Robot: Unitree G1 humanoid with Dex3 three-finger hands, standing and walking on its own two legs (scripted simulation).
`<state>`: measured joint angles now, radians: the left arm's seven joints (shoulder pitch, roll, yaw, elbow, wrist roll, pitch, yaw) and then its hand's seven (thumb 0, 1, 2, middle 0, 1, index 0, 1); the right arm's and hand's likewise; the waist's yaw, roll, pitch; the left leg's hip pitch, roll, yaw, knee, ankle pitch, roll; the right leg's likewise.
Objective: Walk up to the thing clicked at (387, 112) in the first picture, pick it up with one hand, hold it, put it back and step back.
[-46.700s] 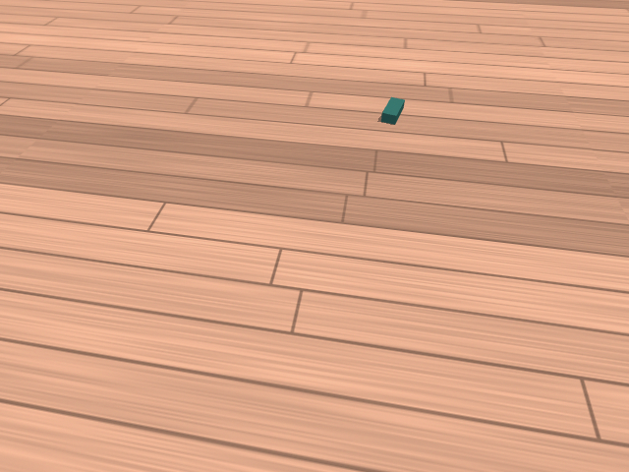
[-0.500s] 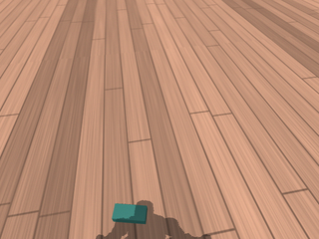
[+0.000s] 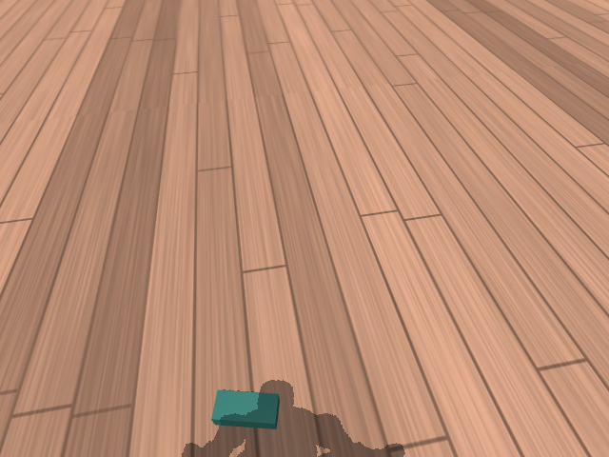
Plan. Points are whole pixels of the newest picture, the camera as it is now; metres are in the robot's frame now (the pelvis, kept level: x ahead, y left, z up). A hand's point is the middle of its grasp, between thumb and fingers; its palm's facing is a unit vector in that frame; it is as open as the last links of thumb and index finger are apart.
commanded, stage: stand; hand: left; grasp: from above
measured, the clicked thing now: (246, 409) +0.43 +0.21 -0.75
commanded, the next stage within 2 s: step back in 0.70 s
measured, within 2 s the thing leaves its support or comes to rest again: neither
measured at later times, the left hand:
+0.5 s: hand out of the picture +0.08 +0.24 -0.16, palm faces +0.01 -0.94 -0.34, open 7.4 cm
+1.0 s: hand out of the picture +0.10 +0.30 -0.18, palm faces +0.00 -0.93 -0.38, open 7.4 cm
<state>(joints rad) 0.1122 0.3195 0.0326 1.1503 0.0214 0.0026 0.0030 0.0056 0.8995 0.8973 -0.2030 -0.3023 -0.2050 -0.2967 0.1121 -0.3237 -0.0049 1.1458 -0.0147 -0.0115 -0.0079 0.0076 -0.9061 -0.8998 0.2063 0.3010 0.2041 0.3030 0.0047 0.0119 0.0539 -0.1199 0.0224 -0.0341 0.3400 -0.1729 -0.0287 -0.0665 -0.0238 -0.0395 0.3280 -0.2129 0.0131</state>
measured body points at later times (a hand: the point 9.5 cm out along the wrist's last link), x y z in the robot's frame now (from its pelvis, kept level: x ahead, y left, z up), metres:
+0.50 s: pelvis +0.01 +0.00 +0.00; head +0.02 -0.01 +0.45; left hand +0.08 +0.29 -0.13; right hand +0.08 -0.30 -0.14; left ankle +0.01 +0.14 -0.75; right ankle -0.02 -0.12 -0.75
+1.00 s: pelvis -0.03 +0.03 -0.03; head +0.04 +0.04 +0.42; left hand +0.10 +0.35 -0.15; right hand +0.05 -0.30 -0.14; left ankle -0.03 +0.13 -0.75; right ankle -0.02 -0.13 -0.74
